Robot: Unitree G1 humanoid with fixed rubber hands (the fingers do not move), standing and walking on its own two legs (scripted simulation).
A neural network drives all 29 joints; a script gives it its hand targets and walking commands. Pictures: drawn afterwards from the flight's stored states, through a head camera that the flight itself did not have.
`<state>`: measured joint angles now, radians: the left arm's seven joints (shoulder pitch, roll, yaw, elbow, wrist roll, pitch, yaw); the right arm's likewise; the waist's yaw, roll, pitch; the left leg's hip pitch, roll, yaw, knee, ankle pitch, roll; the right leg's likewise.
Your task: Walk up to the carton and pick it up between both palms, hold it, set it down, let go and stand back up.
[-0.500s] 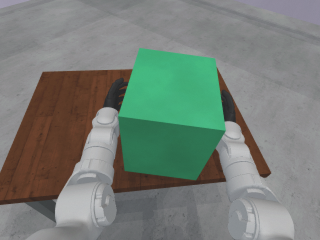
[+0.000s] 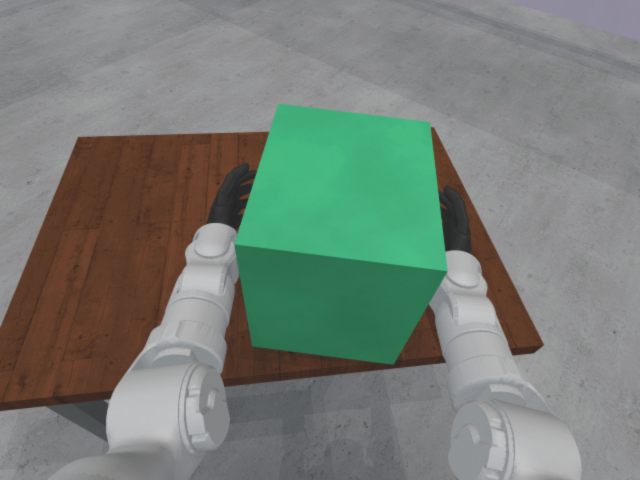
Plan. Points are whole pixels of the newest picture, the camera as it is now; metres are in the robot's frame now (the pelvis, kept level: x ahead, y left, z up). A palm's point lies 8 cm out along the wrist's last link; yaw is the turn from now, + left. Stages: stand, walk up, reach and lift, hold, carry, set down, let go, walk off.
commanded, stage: set down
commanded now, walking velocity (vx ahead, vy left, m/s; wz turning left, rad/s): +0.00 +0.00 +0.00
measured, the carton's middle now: (337, 238) +0.43 -0.03 +0.05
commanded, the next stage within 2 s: none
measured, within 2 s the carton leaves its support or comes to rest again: rests again in 0.84 s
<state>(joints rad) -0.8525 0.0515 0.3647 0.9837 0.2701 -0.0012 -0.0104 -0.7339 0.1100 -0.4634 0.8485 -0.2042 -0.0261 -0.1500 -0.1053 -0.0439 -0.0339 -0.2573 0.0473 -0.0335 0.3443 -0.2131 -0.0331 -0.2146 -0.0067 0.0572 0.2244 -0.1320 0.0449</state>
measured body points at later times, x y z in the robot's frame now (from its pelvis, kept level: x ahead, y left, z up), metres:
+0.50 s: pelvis +0.00 +0.00 +0.00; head +0.07 +0.02 +0.44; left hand +0.45 +0.11 +0.05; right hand +0.40 -0.18 +0.05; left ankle -0.03 +0.14 -0.75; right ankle -0.02 -0.15 -0.75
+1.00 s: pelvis +0.00 +0.00 +0.00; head +0.07 +0.03 +0.44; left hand +0.45 +0.11 +0.04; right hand +0.40 -0.18 +0.05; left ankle -0.03 +0.14 -0.75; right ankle -0.02 -0.15 -0.75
